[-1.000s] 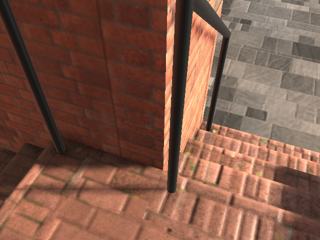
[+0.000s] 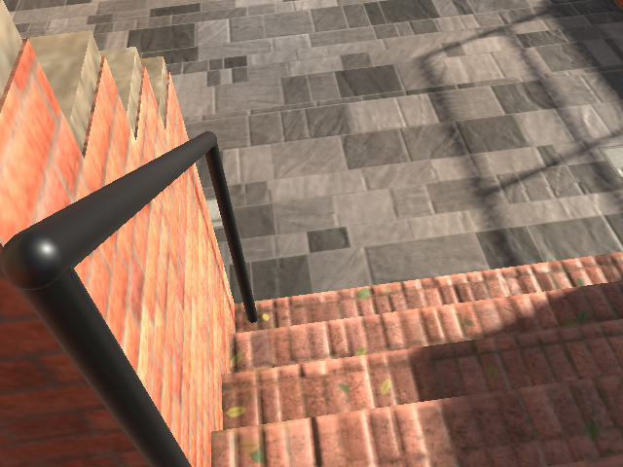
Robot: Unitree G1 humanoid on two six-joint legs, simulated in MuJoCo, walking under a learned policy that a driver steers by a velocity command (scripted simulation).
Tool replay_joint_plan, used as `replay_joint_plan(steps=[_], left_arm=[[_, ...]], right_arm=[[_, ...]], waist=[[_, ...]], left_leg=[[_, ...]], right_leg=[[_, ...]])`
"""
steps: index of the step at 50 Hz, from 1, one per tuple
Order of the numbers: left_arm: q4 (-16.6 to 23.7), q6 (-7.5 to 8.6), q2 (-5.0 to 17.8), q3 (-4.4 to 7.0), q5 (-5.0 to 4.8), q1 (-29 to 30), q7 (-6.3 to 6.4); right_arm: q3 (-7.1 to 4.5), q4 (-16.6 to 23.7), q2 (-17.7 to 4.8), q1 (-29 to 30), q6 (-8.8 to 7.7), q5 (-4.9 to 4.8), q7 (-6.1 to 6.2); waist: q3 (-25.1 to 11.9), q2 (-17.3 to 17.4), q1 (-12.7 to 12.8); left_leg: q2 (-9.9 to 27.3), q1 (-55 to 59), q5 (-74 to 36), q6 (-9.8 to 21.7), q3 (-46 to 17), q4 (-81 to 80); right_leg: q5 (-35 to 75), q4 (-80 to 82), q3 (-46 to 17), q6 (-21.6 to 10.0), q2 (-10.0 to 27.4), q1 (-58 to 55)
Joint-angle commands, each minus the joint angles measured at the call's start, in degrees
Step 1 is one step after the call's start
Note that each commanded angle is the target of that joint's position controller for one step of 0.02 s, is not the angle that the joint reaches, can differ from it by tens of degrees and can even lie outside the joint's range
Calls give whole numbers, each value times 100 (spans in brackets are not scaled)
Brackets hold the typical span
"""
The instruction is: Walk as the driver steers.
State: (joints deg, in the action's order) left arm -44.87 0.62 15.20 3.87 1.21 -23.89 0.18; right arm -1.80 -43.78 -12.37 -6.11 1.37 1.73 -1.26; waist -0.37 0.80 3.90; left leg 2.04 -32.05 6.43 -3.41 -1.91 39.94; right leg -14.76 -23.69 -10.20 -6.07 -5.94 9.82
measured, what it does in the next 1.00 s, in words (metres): walks ahead: left foot, then right foot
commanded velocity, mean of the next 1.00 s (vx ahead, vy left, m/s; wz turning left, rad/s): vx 0.50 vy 0.00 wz -0.20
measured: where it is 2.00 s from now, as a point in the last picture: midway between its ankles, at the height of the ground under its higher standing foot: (405, 380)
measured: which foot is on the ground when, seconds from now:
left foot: up 0.00-0.06, down 0.08-0.52, up 0.54-1.00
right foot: down 0.00-0.08, up 0.10-0.50, down 0.52-1.00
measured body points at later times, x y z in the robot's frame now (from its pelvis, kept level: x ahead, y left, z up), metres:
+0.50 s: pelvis +0.21 -0.02 -0.02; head +0.25 -0.06 +0.42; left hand +0.26 +0.26 -0.13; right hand +0.15 -0.28 -0.17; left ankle +0.11 +0.15 -0.75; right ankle +0.30 -0.14 -0.73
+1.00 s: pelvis +0.38 -0.13 -0.03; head +0.37 -0.14 +0.42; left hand +0.44 +0.12 -0.16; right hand +0.39 -0.42 -0.17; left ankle +0.56 -0.01 -0.71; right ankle +0.30 -0.14 -0.75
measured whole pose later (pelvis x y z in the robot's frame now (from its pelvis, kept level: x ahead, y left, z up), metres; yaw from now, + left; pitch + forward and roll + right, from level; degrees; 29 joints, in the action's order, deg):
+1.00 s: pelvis +0.38 -0.13 -0.03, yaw -9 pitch -3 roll -1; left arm -51.2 6.3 12.6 1.6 0.8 -25.3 2.4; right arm -5.7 -51.9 -15.8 -16.4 2.6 2.3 -2.0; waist 0.2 1.7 -1.0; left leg 0.6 -35.2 -21.4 2.7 -5.7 47.1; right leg -28.3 -35.1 11.5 -7.0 -4.6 4.8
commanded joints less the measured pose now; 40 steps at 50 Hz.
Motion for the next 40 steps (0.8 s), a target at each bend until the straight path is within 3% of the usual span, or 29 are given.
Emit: replay_joint_plan(steps=[1, 3, 4, 5, 6, 7, 8, 9, 11, 13, 15, 16, 17, 18, 20, 21, 22, 24, 25, 26, 27, 28, 29, 30, 31, 33, 36, 38, 40], left_arm=[[361, 124, 877, 231, 45, -124, -32], [476, 154, 814, 209, 94, 139, -11], [552, 240, 595, 157, 53, 266, 9], [743, 359, -12, -19, 0, 323, -23], [939, 375, 145, 18, -47, 285, -63], [879, 339, 460, 49, 29, 555, -35], [823, 331, 528, 63, 87, 837, -89], [824, 333, 459, 64, 44, 814, -136], [934, 161, 270, 56, 145, 868, -210], [1083, -6, 107, 24, 106, 931, -241], [1456, -91, 79, -5, 188, 1682, -276], [1445, -95, 116, 28, 167, 1277, -261], [1426, -99, 111, 20, 168, 1205, -299], [1340, -76, 125, 41, 38, 1010, -366], [1339, -145, 193, 103, -25, 979, -523], [1226, -168, 52, 83, 3, 641, -529], [1178, -101, 22, 59, -1, 807, -436], [1057, 22, 47, 77, -12, 472, -332], [834, 85, 145, 134, -2, -91, -293], [373, 71, 495, 310, 81, -1301, -142], [260, 133, 910, 374, 54, -1871, -22], [31, 121, 1149, 384, -277, -1704, -21], [228, 127, 1078, 371, -276, -1155, -87], [217, 179, 759, 261, -170, -823, -111], [285, 223, 779, 243, -38, -731, -104], [81, 323, 639, 174, -28, -731, -2], [-73, 424, 650, 114, -102, -898, 82], [-107, 386, 687, 92, -28, -971, 91], [-185, 384, 659, 60, -5, -962, 135]], right_arm=[[-99, 569, -352, 656, -222, -67, 130], [-169, 434, -522, -63, -414, -93, 205], [-262, 298, -780, -715, -582, -50, 278], [-369, 216, -1267, -1784, -704, 106, 377], [-513, 129, -1800, -1899, -695, 130, 368], [-511, 126, -1358, -1811, -690, 120, 305], [-399, 137, -881, -1708, -689, 93, 268], [-345, 144, -706, -1513, -645, 69, 258], [-216, 111, -409, -1490, -653, 12, 313], [-224, 30, -571, -1496, -710, -104, 231], [-299, -8, -815, -1498, -703, -62, 232], [-348, 45, -1018, -1356, -639, -76, 367], [-363, 70, -1068, -1240, -605, -53, 407], [-348, 111, -1068, -927, -574, -31, 352], [-318, 83, -1060, -1010, -503, -69, 404], [-343, 53, -1109, -1074, -464, -130, 398], [-360, -45, -1228, -1235, -470, -180, 290], [-381, -201, -1302, -1225, -410, -149, 234], [-371, -266, -1303, -1210, -341, -113, 223], [-292, -299, -1204, -1154, -308, -57, 268], [-126, -217, -688, -1320, -270, 69, 255], [-33, -110, -364, -1818, -214, -89, 179], [-92, -180, -734, -1868, -238, -82, 176], [-143, -264, -907, -1456, -206, -122, 139], [-103, -236, -755, -1140, -198, -115, 131], [-82, -375, -617, -1093, -94, -63, 124], [-138, -566, -653, -1132, 129, -154, 107], [-147, -629, -553, -1038, 164, -126, 86], [-287, -722, -797, -1117, 153, -91, 107]], waist=[[420, -838, 38], [310, -673, -405], [79, -265, -705], [-817, 776, -1062], [-509, 1738, -810], [56, 976, -830], [168, 396, -884], [150, 375, -732], [90, 610, -609], [66, 857, -430], [265, 217, -618], [325, 90, -433], [390, 211, -433], [300, 526, -369], [242, 707, -451], [211, 460, -396], [111, 291, -457], [21, 200, -368], [-149, 45, -157], [-549, -283, 326], [-510, -1802, 420], [-641, -3256, -185], [-462, -2144, -349], [-302, -1162, -373], [-98, -432, -360], [123, -592, -345], [372, -415, -314], [307, -277, -228], [554, -254, -276]], left_leg=[[-297, 700, 714, 14, 251, -981], [-353, 1851, 947, 206, 234, -1588], [144, 2797, 861, 328, -232, -1830], [1733, 4027, 2374, 670, -1778, -2318], [2369, 4455, 3539, 1397, -4129, -3042], [2385, 4192, 3655, 1584, -3942, -2878], [2025, 4007, 2837, 1480, -3097, -2697], [1694, 3743, 1843, 1317, -2284, -2617], [1347, 3380, -198, 1033, -1221, -2431], [1169, 2904, -1817, 952, -273, -2292], [1235, 2468, -1052, 993, 141, -2599], [1222, 2131, -898, 938, 362, -2740], [1161, 2027, -652, 919, 619, -2808], [1002, 1934, -622, 923, 967, -2821], [1233, 2153, -1040, 926, 1060, -2699], [1555, 2524, -1806, 932, 1016, -2433], [1731, 2782, -1688, 1030, 900, -2326], [1700, 3128, -1966, 1077, 1076, -2010], [1534, 3186, -2289, 1059, 1227, -1249], [883, 2882, -2030, 947, 1530, 213], [386, 1624, -62, 824, 1460, 2309], [-669, 62, 2961, 710, 493, 3362], [-281, -166, 2646, 876, -173, 3673], [24, 60, 2048, 938, -159, 3609], [200, 117, 1503, 975, -361, 3076], [268, 378, 933, 903, -510, 2584], [68, 213, 354, 770, -662, 2240], [-4, -148, -137, 667, -426, 2424], [-56, -520, -385, 638, -646, 2617]], right_leg=[[-1267, 797, -1565, -781, 1120, 460], [-1314, 194, -1747, -672, 965, 918], [-1078, -632, -1470, -469, 667, 1340], [-1175, -2520, -491, -283, 241, 1809], [-1952, -3489, 212, -147, -396, 3695], [-1572, -4209, 129, -171, 249, 4276], [-1107, -4468, 104, -126, 321, 4228], [-814, -4528, 152, -43, 431, 4045], [-475, -4807, 258, 96, 452, 3778], [-233, -4855, 697, 178, 508, 3488], [269, -4318, 880, 217, 602, 3455], [578, -3706, 781, 276, 611, 3002], [860, -3152, 849, 302, 684, 2719], [1280, -2444, 975, 303, 754, 2199], [1019, -2036, 1214, 259, 724, 1762], [954, -1973, 1127, 207, 860, 1909], [611, -2072, 1259, 98, 855, 1902], [385, -1573, 1303, -137, 779, 1523], [158, -1328, 1432, -244, 552, 990], [-516, -923, 1749, -286, -3, -154], [-729, -310, -110, -443, 1068, -854], [-1682, 1063, -2749, -1001, 1721, -1143], [-1746, 1318, -2993, -957, 2146, -899], [-1661, 1058, -2253, -772, 2063, -469], [-1159, 1032, -1678, -592, 2026, -49], [-434, 1257, -977, -227, 1779, 168], [880, 1482, -268, 160, 1772, -147], [1066, 1395, 320, 138, 1660, -386], [1148, 1223, 386, 63, 1818, -432]])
